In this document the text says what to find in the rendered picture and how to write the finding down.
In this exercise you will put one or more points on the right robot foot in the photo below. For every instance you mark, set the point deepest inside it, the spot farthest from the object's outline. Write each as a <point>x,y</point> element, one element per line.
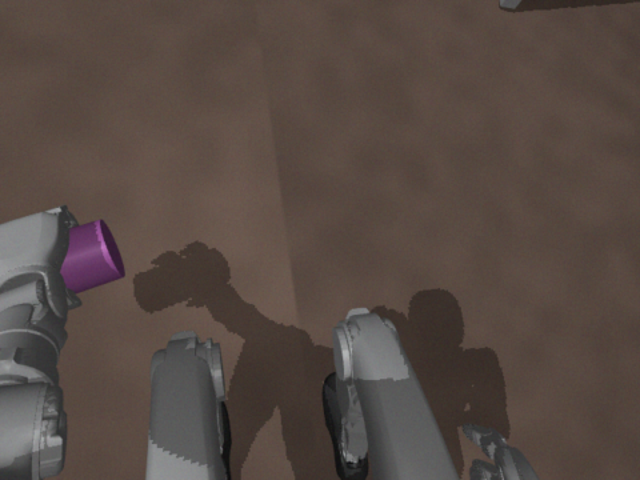
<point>333,420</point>

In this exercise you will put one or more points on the can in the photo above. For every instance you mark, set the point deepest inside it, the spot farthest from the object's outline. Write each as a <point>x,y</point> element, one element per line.
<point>93,258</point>

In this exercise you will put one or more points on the right robot hand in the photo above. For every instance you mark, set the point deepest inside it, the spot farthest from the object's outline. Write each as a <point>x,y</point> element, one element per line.
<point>510,463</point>

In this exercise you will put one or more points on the left robot hand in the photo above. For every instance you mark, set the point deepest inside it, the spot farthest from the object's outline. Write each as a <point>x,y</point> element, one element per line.
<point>40,239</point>

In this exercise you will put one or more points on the left robot arm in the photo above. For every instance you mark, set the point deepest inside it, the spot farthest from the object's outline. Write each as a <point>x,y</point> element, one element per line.
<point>33,424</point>

